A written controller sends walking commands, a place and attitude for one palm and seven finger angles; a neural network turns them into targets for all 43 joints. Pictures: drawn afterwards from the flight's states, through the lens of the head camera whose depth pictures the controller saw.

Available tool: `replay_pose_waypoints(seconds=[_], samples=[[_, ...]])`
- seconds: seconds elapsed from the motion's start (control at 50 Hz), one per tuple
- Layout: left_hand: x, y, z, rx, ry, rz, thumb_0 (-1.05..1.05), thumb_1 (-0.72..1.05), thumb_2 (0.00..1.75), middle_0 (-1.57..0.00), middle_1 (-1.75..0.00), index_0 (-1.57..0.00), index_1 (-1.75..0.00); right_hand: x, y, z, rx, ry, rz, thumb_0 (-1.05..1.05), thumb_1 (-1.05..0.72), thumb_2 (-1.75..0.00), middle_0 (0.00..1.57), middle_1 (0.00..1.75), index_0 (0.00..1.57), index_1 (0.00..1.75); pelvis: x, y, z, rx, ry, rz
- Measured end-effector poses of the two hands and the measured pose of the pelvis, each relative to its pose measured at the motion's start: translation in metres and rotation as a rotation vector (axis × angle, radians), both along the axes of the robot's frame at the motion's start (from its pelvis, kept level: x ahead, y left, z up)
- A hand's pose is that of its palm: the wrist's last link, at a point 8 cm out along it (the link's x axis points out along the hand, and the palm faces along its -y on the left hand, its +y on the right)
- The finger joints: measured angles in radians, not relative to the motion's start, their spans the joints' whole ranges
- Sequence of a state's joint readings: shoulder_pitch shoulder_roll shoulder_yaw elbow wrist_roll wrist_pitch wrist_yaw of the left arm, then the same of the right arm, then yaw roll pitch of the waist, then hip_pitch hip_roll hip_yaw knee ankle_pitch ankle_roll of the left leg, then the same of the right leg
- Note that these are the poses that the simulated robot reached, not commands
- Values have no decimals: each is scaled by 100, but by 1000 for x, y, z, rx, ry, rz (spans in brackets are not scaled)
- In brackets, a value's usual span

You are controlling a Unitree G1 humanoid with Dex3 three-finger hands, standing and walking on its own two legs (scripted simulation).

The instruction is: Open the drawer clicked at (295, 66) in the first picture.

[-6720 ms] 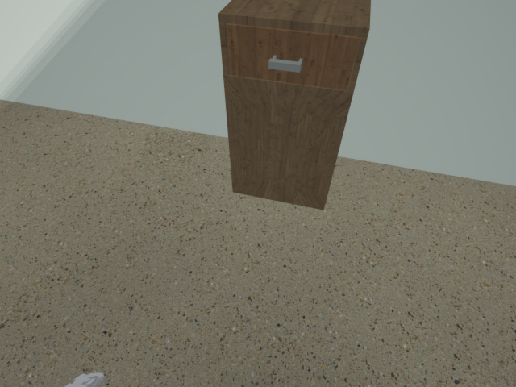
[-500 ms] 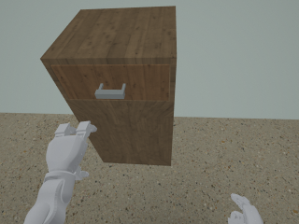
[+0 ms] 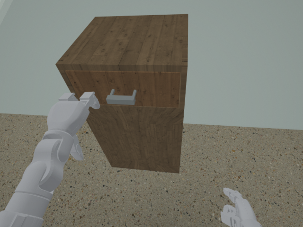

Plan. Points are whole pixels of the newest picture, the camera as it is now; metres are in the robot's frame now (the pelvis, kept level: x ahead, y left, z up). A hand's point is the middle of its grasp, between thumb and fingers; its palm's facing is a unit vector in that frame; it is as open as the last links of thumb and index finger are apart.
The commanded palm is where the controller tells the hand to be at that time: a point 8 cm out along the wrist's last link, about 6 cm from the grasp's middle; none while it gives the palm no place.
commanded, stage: raise the hand with hooked fingers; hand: left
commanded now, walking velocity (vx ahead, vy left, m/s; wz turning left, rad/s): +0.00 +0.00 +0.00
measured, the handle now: (122, 95) +0.57 +0.21 -0.01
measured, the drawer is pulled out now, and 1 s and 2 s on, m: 0.00 0.00 0.00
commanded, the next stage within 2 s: move the hooked fingers above the handle in 0.32 s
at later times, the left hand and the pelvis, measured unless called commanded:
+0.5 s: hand (83, 131) +0.31 +0.23 +0.10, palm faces +0.05 -0.06 -1.00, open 13.8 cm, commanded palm +0.29 +0.24 +0.15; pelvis -0.01 +0.00 +0.00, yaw +0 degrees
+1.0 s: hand (97, 117) +0.38 +0.22 +0.07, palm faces -0.01 -0.04 -1.00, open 13.8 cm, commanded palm +0.36 +0.24 +0.14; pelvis -0.01 +0.00 +0.00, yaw -1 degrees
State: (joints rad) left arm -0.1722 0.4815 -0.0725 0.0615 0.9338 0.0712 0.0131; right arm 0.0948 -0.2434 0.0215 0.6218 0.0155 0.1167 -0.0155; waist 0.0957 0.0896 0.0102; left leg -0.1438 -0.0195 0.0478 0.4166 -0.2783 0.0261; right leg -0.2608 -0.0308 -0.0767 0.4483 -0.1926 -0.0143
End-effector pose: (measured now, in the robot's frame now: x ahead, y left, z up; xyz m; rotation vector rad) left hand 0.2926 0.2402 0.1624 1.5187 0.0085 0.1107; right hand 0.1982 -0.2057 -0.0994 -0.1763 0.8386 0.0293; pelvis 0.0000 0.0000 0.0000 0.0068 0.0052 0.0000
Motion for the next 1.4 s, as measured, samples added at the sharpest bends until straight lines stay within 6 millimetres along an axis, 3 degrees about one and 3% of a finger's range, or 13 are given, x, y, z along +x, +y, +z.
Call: replay_pose_waypoints(seconds=[0.18, 0.28, 0.4, 0.54, 0.72, 1.06, 1.4], samples=[[-4, -7, -14, -21, 42, -73, 0, -49, 30, -31, -120, -32, -120, -25, -19, -8, -32, 65, -40, 1, -91, -90, 20, 30, 20, 30, -1, 2, 0, 2, 17, -10], [-9, -6, -10, -11, -13, -80, 0, -49, 30, -32, -120, -32, -120, -33, -23, -12, -38, 90, -51, 1, -91, -90, 20, 30, 20, 30, -3, 2, 0, 4, 20, -8], [-8, -1, -8, -4, -20, -25, 0, -49, 30, -32, -120, -32, -120, -31, -19, -12, -18, 78, -51, 1, -91, -90, 20, 30, 20, 30, -6, 1, 0, 6, 18, -7], [-3, -8, -15, -5, 33, -40, 0, -49, 30, -31, -120, -32, -120, -21, -13, -6, -9, 32, -36, 1, -91, -90, 20, 30, 20, 30, -9, -2, 0, 7, 13, -2], [23, -9, -21, 12, 46, -64, 0, -49, 30, -32, -120, -32, -120, -29, -21, -7, -34, 40, -57, 1, -91, -90, 20, 30, 20, 30, -11, -6, -1, 8, 36, 2], [74, -11, -34, 20, 69, -81, 0, -49, 30, -32, -120, -32, -120, -88, -53, -25, -85, 200, -189, 1, -91, -90, 20, 30, 20, 30, -5, -4, -4, 9, 99, -18], [124, -24, -42, 40, 75, -94, 0, -49, 30, -32, -120, -32, -120, -113, -52, -35, -85, 275, -236, 1, -91, -90, 20, 30, 20, 30, -1, 1, -10, 8, 159, -16]])
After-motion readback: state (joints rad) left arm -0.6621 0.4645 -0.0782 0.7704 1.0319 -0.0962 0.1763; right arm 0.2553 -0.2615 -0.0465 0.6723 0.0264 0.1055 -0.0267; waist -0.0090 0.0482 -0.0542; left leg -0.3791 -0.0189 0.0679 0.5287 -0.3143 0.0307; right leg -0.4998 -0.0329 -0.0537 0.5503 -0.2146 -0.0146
